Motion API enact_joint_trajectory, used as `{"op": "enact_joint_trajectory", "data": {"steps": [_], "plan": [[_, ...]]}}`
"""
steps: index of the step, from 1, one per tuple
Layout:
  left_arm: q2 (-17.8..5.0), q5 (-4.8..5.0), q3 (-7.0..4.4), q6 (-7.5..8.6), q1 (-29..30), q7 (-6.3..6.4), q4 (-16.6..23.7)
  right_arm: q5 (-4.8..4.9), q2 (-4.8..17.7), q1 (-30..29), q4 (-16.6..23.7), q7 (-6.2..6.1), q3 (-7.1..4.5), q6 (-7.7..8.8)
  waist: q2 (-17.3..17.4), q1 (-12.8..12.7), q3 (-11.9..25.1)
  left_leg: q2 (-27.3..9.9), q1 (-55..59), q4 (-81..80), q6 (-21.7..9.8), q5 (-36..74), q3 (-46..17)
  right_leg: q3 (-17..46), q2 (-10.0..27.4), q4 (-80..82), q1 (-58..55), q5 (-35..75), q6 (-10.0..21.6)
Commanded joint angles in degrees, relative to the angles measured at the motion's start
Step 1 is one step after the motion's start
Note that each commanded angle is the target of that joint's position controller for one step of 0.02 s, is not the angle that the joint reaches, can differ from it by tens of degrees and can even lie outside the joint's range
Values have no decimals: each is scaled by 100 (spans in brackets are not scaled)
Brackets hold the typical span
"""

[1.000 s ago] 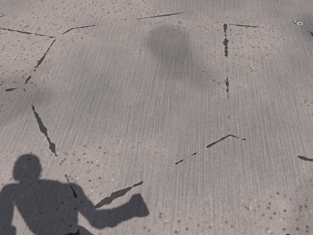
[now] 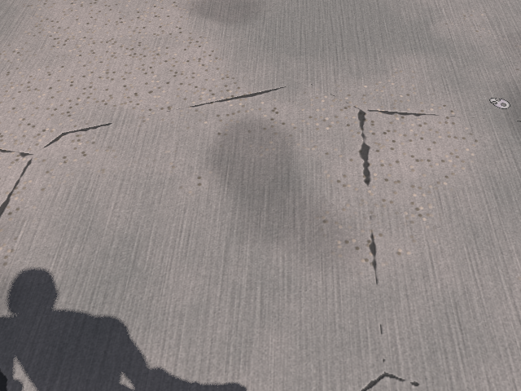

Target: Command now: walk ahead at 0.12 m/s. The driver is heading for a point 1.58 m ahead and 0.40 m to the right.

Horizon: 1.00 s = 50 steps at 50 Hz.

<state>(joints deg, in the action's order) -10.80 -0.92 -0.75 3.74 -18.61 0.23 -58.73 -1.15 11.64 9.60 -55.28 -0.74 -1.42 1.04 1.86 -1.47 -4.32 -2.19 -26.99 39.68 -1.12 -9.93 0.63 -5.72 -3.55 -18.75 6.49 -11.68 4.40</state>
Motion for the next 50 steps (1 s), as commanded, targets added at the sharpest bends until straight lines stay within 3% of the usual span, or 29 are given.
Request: {"op": "enact_joint_trajectory", "data": {"steps": [1, 3, 4, 5, 6, 7, 8, 10, 12, 15, 21, 50], "plan": [[-695, -9, -96, -15, -58, 62, 120, 7, 311, 431, -5, -77, -38, 11, -749, 152, 486, 104, 1054, -473, -74, 4, 124, 706, 1552, 12, 214, 3646, 631], [-624, 32, -64, -68, 66, 107, 79, -29, 278, 619, -139, -114, -18, 75, -521, 310, 372, 56, 1693, -1571, -168, 607, 40, 813, 1446, -300, 406, 2579, 397], [-556, -2, -45, -72, -120, 124, 58, -59, 548, 793, -214, -148, -66, 137, -126, 268, 486, -392, 2244, -1850, -210, 1800, -423, 792, 1233, -543, 598, 1703, 161], [-415, -25, -36, -85, -667, 130, -3, -54, 884, 890, -234, -164, -117, 177, 392, -67, 637, -1094, 2668, -1595, -454, 3408, -1028, 596, 838, -763, 856, 78, 4], [-97, 71, 38, -188, -1105, 166, -261, 83, 715, 700, -254, -153, -69, 125, 772, -99, 785, -1395, 2331, -1667, -986, 3351, -1304, 392, 509, -735, 589, -1010, -92], [-283, 49, 9, -270, -942, 212, -321, 74, 453, 517, -222, -124, -7, 92, 609, -64, 560, -1266, 1920, -1873, -956, 2599, -1395, 443, 491, -569, 381, -1007, -137], [-368, 21, -19, -307, -707, 214, -297, 59, 380, 281, -199, -107, 15, 69, 523, -85, 365, -979, 1649, -1963, -745, 1963, -1215, 517, 517, -340, 234, -695, -155], [-445, 8, -40, -340, -417, 184, -305, 69, 364, 285, -269, -145, 15, 44, 317, 3, 203, -573, 1544, -2012, -452, 1438, -854, 633, 688, -121, 113, -142, -174], [-311, 19, 5, -324, -401, 188, -384, 121, 375, 442, -411, -173, -6, 41, 90, 53, 276, -432, 1822, -1935, -371, 1539, -701, 695, 800, -18, 113, 119, -181], [-289, 31, 19, -313, -339, 235, -487, 110, 325, 499, -529, -173, -10, 34, -116, 102, 318, -436, 2067, -1903, -381, 1734, -683, 702, 844, 72, 123, 171, -210], [-207, 24, 49, -359, -311, 269, -638, 92, 257, 569, -752, -186, 3, -11, -205, 119, 155, -377, 1985, -2019, -346, 1410, -651, 706, 892, 137, 96, 110, -216], [100, 19, 153, -294, -783, 291, -892, 86, -53, 1076, -1240, -173, 105, -71, -240, 193, -152, -270, 1796, -2137, -248, 504, -594, 786, 969, 258, 410, -134, -147]]}}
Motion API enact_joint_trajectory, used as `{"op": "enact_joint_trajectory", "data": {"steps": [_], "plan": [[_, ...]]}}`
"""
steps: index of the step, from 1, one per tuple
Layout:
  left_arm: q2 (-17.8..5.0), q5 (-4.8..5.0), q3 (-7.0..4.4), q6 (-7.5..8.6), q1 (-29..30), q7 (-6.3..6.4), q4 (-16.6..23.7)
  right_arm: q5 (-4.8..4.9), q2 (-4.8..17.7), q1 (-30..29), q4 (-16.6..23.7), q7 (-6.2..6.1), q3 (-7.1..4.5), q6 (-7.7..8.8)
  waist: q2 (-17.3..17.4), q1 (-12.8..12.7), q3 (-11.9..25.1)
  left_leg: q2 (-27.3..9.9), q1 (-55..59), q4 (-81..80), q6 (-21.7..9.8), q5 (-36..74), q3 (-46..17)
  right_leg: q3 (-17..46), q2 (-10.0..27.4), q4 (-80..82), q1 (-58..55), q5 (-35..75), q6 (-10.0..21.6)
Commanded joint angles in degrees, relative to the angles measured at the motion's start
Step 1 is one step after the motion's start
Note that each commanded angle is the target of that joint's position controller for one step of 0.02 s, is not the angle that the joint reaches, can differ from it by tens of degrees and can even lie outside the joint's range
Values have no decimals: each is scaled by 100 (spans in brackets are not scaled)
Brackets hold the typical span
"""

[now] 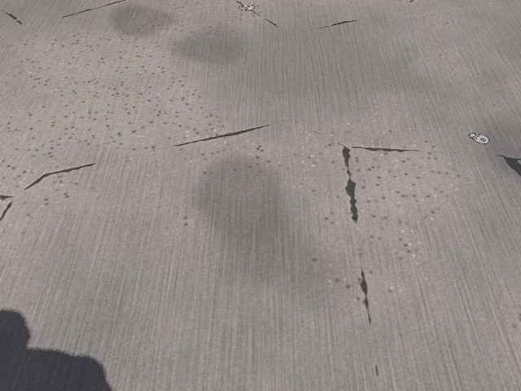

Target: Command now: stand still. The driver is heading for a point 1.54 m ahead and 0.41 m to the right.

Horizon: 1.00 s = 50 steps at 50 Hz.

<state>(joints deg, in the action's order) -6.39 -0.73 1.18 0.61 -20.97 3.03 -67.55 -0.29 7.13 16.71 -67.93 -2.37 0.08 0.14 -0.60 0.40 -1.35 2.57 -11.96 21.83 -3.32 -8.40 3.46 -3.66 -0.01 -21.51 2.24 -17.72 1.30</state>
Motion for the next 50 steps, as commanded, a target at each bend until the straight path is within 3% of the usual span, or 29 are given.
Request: {"op": "enact_joint_trajectory", "data": {"steps": [1, 50], "plan": [[-333, 0, -39, 22, -564, 11, -10, 0, 391, 376, 20, -10, -43, 19, 4, 7, -451, -747, 290, -345, -27, 357, -873, 583, 617, 535, 836, 478, 164], [-188, 11, -12, 113, -926, 12, 40, 20, 203, 606, -79, -38, 31, 34, -31, -9, -454, -794, 241, -3, 67, 789, -687, 612, 654, 495, 583, 1566, 206]]}}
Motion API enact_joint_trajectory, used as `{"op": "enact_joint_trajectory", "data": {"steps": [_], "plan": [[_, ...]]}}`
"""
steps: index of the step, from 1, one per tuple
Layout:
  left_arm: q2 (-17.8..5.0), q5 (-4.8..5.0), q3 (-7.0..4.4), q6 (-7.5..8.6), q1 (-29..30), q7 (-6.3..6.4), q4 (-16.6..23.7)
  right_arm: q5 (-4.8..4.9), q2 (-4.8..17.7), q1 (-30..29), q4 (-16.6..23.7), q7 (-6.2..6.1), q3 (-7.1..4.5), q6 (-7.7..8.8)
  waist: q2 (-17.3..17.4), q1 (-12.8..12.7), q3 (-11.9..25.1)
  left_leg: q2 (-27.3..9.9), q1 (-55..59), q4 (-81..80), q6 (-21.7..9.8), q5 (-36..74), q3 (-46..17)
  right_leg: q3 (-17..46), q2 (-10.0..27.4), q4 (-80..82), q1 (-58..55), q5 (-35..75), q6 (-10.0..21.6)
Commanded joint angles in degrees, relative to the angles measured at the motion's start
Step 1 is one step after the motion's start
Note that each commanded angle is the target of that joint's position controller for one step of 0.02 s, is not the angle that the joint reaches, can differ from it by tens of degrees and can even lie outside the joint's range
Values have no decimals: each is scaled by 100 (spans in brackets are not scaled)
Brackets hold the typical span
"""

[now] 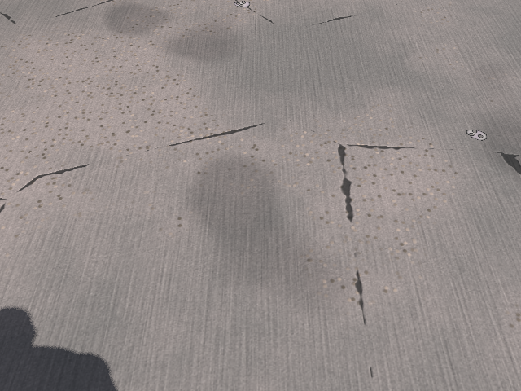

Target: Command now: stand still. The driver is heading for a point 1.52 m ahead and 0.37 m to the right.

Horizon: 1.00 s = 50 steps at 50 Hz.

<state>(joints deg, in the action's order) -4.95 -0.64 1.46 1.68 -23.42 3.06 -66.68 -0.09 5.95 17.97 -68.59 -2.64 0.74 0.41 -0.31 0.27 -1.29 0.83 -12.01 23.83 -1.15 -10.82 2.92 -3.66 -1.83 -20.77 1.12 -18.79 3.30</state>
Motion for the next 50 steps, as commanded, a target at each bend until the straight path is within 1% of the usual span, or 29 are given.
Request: {"op": "enact_joint_trajectory", "data": {"steps": [1, 3, 5, 7, 8, 10, 12, 14, 17, 19, 20, 21, 22, 23, 24, 25, 26, 28, 30, 32, 35, 39, 43, 45, 46, 47, 48, 49, 50], "plan": [[-331, 1, -40, 7, -685, 9, -47, 2, 319, 483, -14, -10, -34, 6, -59, 4, -462, -621, 244, -198, -147, 1029, -630, 613, 837, 422, 692, 1688, 6], [-315, -8, -35, 9, -751, 6, -60, -4, 287, 499, -26, -8, -23, 0, -59, -24, -368, -572, 260, -202, -149, 700, -595, 622, 800, 512, 643, 1227, 35], [-512, -27, -129, -18, -889, -4, -76, -27, 354, 335, 62, 16, -60, -23, -242, -121, -545, -284, -106, 196, -186, -364, -346, 839, 783, 743, 692, -401, 238], [-808, -16, -269, -63, -1058, -28, -65, -134, 383, 2, 291, 94, -107, -25, -715, -294, -1113, 46, -1211, 1070, -202, -1360, 174, 1684, 1363, 1267, 679, -2217, 694], [-842, -13, -307, -64, -1154, -40, -69, -188, 359, -228, 457, 140, -112, -1, -754, -371, -1442, -54, -1754, 1472, -226, -1445, 279, 2037, 1731, 1504, 662, -2537, 902], [-801, -95, -337, 8, -1390, -60, -121, -200, 425, -648, 773, 215, -162, 98, -557, -456, -1708, -349, -2627, 2232, -263, -1525, 123, 2337, 2074, 1642, 306, -1941, 1161], [-862, -123, -369, 111, -1421, -79, -109, -185, 470, -740, 948, 274, -219, 219, -354, -395, -1563, -494, -3085, 2463, -266, -1382, 23, 2128, 2056, 1513, -270, -903, 1188], [-875, -116, -371, 201, -1339, -97, -59, -128, 528, -923, 1125, 324, -277, 307, -274, -338, -1368, -454, -2972, 2246, -255, -1168, 84, 1744, 1900, 1376, -471, 91, 1094], [-1001, -109, -388, 280, -1181, -113, 5, -72, 509, -1047, 1350, 387, -328, 315, -480, -209, -1132, -256, -2235, 1792, -331, -818, 294, 1184, 1692, 1023, -184, 1320, 925], [-1083, -61, -393, 322, -820, -148, 99, -16, 479, -435, 1237, 384, -372, 320, -548, 187, -875, 70, -746, 1275, -462, -396, 564, 695, 1471, 418, 577, 2506, 710], [-1114, -36, -386, 351, -725, -174, 118, 1, 564, 301, 975, 356, -454, 335, -391, 525, -541, 323, 380, 977, -535, -145, 696, 401, 1253, -373, 962, 3378, 575], [-1085, -34, -360, 382, -747, -211, 128, -35, 863, 1188, 691, 298, -597, 366, -92, 876, -22, 212, 1564, 747, -661, -272, 452, 53, 937, -1603, 1444, 3547, 405], [-741, 60, -261, 384, -816, -265, 360, -171, 1542, 2106, 632, 227, -773, 391, 967, 1157, 629, -1490, 2651, -313, -1144, -2010, -2067, -379, 293, -3789, 2705, 1694, 68], [-721, 4, -312, 397, -733, -320, 501, -128, 1602, 2080, 554, 251, -759, 310, 1356, 924, 871, -2340, 2408, -1511, -1567, -2428, -4392, 236, -223, -5315, 3331, -899, 130], [-769, -63, -337, 363, -380, -350, 678, -94, 1516, 1164, 747, 247, -700, 273, 726, 451, 157, -2292, 1661, -1472, -1469, -2990, -3888, 591, 286, -5709, 3672, -543, 268], [-778, -127, -344, 400, 44, -375, 787, -91, 1178, 736, 873, 293, -590, 328, 64, 371, -434, -2045, 851, -1343, -1220, -1543, -3047, 701, 559, -5385, 3530, 15, 336], [-577, -64, -339, 374, -64, -395, 776, -68, 1050, 361, 921, 288, -532, 344, 134, 44, -387, -1770, 555, -1547, -1097, -1623, -2509, 539, 658, -5073, 3364, 238, 313], [-619, -163, -386, 239, -262, -429, 747, -83, 782, 224, 936, 259, -405, 449, 301, -215, -375, -1470, 52, -1663, -989, -835, -1843, 504, 767, -4656, 2883, 365, 194], [-619, -123, -417, 138, -103, -444, 822, -81, 802, 556, 828, 225, -375, 525, 234, -273, -471, -1328, 62, -1717, -1014, -145, -1367, 370, 746, -4376, 2973, 536, 105], [-680, -130, -442, 90, 429, -475, 1018, -83, 899, 796, 774, 200, -367, 558, 259, -222, -617, -1317, 224, -1858, -1080, 79, -1167, 257, 792, -3978, 3429, 849, 13], [-734, -105, -460, 87, 1392, -506, 1365, -83, 824, 1083, 761, 209, -313, 575, 301, -29, -782, -1250, 562, -1947, -1108, 571, -913, 125, 796, -3110, 3915, 1316, -109], [-637, -60, -422, 123, 2287, -535, 1694, -72, 854, 1362, 734, 198, -301, 618, 421, 169, -758, -1166, 915, -1825, -1065, 1592, -537, -116, 572, -1878, 3624, 1793, -106], [-745, -56, -462, 180, 2580, -517, 1868, -104, 958, 1438, 676, 153, -338, 628, 470, 168, -721, -1355, 1563, -1463, -1005, 2638, -414, -205, 416, -1261, 3328, 1585, 156], [-859, -62, -534, 235, 2156, -463, 1778, -133, 1082, 1281, 686, 129, -374, 620, 531, -73, -426, -1367, 1793, -733, -874, 4233, -259, -314, 145, -1083, 2627, 1165, 361], [-967, -63, -603, 272, 1532, -419, 1587, -150, 1164, 1222, 681, 123, -400, 593, 538, -335, -70, -1303, 1832, 53, -797, 4889, -177, -373, -53, -947, 1945, 1023, 471], [-1092, -98, -687, 320, 565, -367, 1258, -125, 1195, 1135, 702, 131, -407, 560, 399, -733, 448, -1098, 1501, 1199, -682, 4728, 0, -410, -128, -598, 784, 1251, 592], [-1513, -252, -813, 359, -390, -305, 1061, -62, 1008, 1165, 840, 161, -346, 555, 24, -1023, 1113, -856, 318, 2840, -591, 2922, 127, 730, 945, -541, -710, 637, 852], [-2045, -303, -946, 338, -703, -340, 1020, 196, 357, 1883, 941, 245, -236, 540, -1382, -703, 1877, 277, -1744, 5191, -347, -1416, 244, 3789, 2685, 147, -2190, 76, 1741], [-1809, -109, -898, 257, -172, -389, 1082, 64, 936, 1381, 962, 228, -383, 530, -523, -582, 1662, 95, -2225, 5657, -468, -1474, -592, 4148, 2428, 573, -1729, -205, 1569]]}}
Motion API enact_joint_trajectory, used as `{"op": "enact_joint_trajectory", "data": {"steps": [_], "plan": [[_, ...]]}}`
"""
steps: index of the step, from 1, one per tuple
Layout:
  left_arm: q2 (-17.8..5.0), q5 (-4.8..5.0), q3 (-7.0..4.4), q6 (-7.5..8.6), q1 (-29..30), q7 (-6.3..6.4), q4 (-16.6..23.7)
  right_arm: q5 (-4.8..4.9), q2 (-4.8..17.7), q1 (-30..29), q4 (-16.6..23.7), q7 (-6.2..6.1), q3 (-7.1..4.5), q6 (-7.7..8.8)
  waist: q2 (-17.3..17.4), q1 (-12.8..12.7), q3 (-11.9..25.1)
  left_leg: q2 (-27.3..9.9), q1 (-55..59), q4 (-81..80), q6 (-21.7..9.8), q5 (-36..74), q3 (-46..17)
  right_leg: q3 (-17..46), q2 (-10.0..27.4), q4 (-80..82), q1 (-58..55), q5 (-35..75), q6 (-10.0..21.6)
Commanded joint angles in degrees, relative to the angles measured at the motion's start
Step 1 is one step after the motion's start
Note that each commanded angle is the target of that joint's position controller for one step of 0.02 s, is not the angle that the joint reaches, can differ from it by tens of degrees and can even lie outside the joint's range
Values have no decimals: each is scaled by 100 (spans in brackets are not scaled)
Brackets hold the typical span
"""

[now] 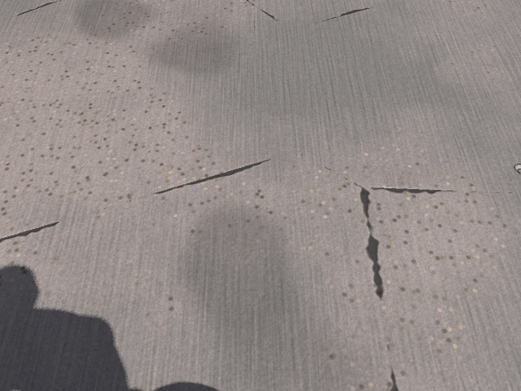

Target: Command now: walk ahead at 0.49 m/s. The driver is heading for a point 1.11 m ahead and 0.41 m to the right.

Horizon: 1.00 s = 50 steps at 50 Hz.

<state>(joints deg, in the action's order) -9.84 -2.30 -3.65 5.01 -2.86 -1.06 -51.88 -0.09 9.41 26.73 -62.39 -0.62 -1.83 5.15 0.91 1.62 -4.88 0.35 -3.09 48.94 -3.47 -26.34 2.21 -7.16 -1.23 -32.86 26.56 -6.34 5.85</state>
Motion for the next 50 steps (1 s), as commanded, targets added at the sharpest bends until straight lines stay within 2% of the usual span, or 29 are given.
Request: {"op": "enact_joint_trajectory", "data": {"steps": [1, 2, 3, 4, 5, 7, 9, 13, 16, 19, 21, 22, 23, 24, 25, 26, 27, 28, 29, 30, 31, 32, 34, 36, 39, 42, 46, 48, 50], "plan": [[-1009, 115, -281, -58, -1622, 8, -312, 18, 622, -81, 552, 36, -150, 81, -432, -536, 1180, -149, -3329, 2958, -275, 598, -524, 3506, 2204, 1849, -3447, -1193, 1098], [-701, 86, -188, 10, -1449, -18, -332, -31, 569, -382, 602, 35, -147, 117, -30, -444, 734, -334, -3141, 2611, -284, 916, -542, 2901, 1963, 1941, -2779, -42, 911], [-487, 109, -121, 32, -1349, 8, -400, -106, 445, -446, 585, 64, -155, 57, -28, -230, 568, -478, -2913, 2294, -283, 1057, -508, 2364, 1616, 2109, -2324, 11, 673], [-392, 127, -76, 57, -1376, 54, -467, -173, 334, -178, 558, 103, -138, -34, -361, -67, 566, -543, -2644, 2075, -220, 1064, -477, 2123, 1587, 2213, -2021, 188, 686], [-329, 122, -46, 94, -1509, 70, -537, -205, 299, -183, 538, 125, -144, -109, -347, -22, 498, -558, -2540, 1955, -175, 1059, -453, 1992, 1513, 2275, -1888, 460, 677], [-433, 160, -38, 158, -1778, 92, -640, -230, 264, -437, 635, 161, -150, -195, -250, 36, 327, -604, -2675, 1606, -65, 1135, -330, 1711, 1363, 2385, -1791, 778, 684], [-591, 181, -45, 157, -1988, 109, -685, -262, 338, -1023, 869, 195, -155, -235, -270, -21, 119, -685, -3090, 1120, 96, 1483, -193, 1644, 1295, 2555, -1791, 758, 756], [-618, 188, -19, 111, -2349, 101, -683, -177, 400, -2077, 1267, 215, -132, -236, -336, -242, -94, -617, -3425, -195, 361, 2209, -52, 1563, 1120, 2634, -1986, 919, 739], [-686, 179, -34, 97, -2651, 107, -710, -132, 390, -2648, 1482, 213, -100, -214, -459, -437, -38, -451, -3329, -889, 407, 2583, 16, 1566, 1080, 2430, -2289, 1333, 694], [-730, 147, -59, 69, -2796, 127, -693, -91, 484, -3102, 1705, 198, -102, -167, -553, -575, -40, -344, -3322, -1267, 366, 2520, -16, 1704, 1126, 2111, -2659, 1671, 698], [-837, 113, -108, 48, -2706, 158, -631, -68, 590, -3151, 1820, 188, -123, -110, -616, -518, -12, -292, -3091, -1535, 284, 2262, -95, 1855, 1201, 1863, -2804, 1884, 624], [-903, 100, -138, 38, -2572, 171, -580, -56, 651, -2973, 1814, 175, -145, -73, -636, -398, 37, -245, -2739, -1725, 230, 2092, -118, 1893, 1212, 1695, -2757, 2010, 536], [-986, 100, -174, 32, -2401, 173, -521, -54, 731, -2626, 1745, 149, -184, -33, -651, -223, 158, -134, -2168, -1914, 167, 1884, -87, 1893, 1177, 1390, -2626, 2316, 436], [-1045, 126, -199, 29, -2247, 154, -470, -75, 831, -1964, 1553, 105, -247, 20, -502, 78, 476, 16, -1275, -2238, 86, 1904, 12, 1778, 988, 663, -2464, 2686, 331], [-929, 167, -183, 36, -2183, 125, -396, -176, 1076, -1076, 1320, 38, -346, 96, -150, 413, 1065, -289, 0, -2376, -74, 1921, -234, 1516, 607, -545, -1923, 2236, 216], [-472, 311, -78, 37, -2329, 122, -121, -362, 1613, -273, 1355, -36, -464, 135, 676, 562, 2032, -1902, 1541, -2559, -374, 994, -2008, 1105, 53, -2416, -639, 220, 46], [-371, 388, -79, 2, -2767, 138, 32, -316, 1866, -494, 1380, 14, -523, 33, 1771, 202, 2417, -2748, 1950, -3384, -834, 622, -4206, 931, -455, -3593, 682, -2451, 13], [-714, 266, -147, -94, -2662, 166, -110, -268, 1333, -1031, 1517, 37, -422, -44, 863, -35, 1721, -2597, 1215, -3432, -808, -70, -3774, 1142, 55, -4112, 966, -2047, 74], [-678, 187, -142, -118, -2231, 105, -81, -206, 854, -1397, 1571, 50, -296, -35, 197, -37, 959, -2267, 401, -3550, -692, 48, -2868, 1132, 271, -3988, 989, -1567, 44], [-506, 157, -126, -128, -2007, 59, -26, -214, 721, -1455, 1526, 51, -247, -1, 106, -97, 607, -2003, -83, -3659, -552, 854, -2111, 1133, 437, -3712, 861, -1294, 10], [-499, 73, -143, -190, -1869, -1, 40, -175, 660, -1420, 1441, 13, -228, 22, 292, -186, 503, -1770, -379, -3825, -442, 1101, -1616, 1094, 553, -3509, 765, -1182, -31], [-472, 34, -145, -275, -1924, -54, 54, -163, 675, -1350, 1381, -4, -225, 66, 510, -261, 468, -1709, -552, -3877, -436, 1484, -1299, 1036, 597, -3468, 644, -1099, -87], [-452, 31, -144, -380, -1713, -118, 164, -98, 656, -1081, 1266, 13, -224, 175, 456, -287, 440, -1648, -506, -3940, -449, 2274, -828, 983, 620, -3442, 796, -834, -128], [-454, 24, -132, -432, -1346, -170, 311, -77, 739, -922, 1218, 16, -245, 227, 361, -286, 381, -1644, -357, -4016, -461, 2610, -443, 936, 669, -3306, 1157, -469, -175], [-471, 32, -94, -445, -713, -248, 562, -100, 759, -681, 1135, 27, -241, 226, 322, -206, 218, -1560, -205, -4065, -474, 2988, 75, 819, 679, -2687, 1507, 92, -253], [-409, 39, -14, -419, -92, -321, 792, -103, 838, -570, 1100, 17, -245, 214, 347, -97, 79, -1481, -165, -4055, -415, 3238, 544, 540, 615, -1598, 1257, 613, -260], [-456, 15, 30, -409, 528, -379, 1071, -104, 1047, -231, 984, -40, -295, 148, 361, 71, -69, -1661, 376, -3941, -372, 3683, 886, 143, 517, -683, 999, 374, -76], [-516, -14, 12, -412, 588, -363, 1136, -115, 1125, -127, 923, -69, -312, 65, 395, 64, -42, -1704, 732, -3577, -319, 4594, 1084, -43, 337, -402, 793, -80, 86], [-626, -43, -44, -416, 243, -301, 1086, -116, 1309, -107, 887, -92, -355, -29, 544, -106, 237, -1712, 982, -2702, -258, 6360, 1282, -269, -53, -249, 192, -688, 299]]}}
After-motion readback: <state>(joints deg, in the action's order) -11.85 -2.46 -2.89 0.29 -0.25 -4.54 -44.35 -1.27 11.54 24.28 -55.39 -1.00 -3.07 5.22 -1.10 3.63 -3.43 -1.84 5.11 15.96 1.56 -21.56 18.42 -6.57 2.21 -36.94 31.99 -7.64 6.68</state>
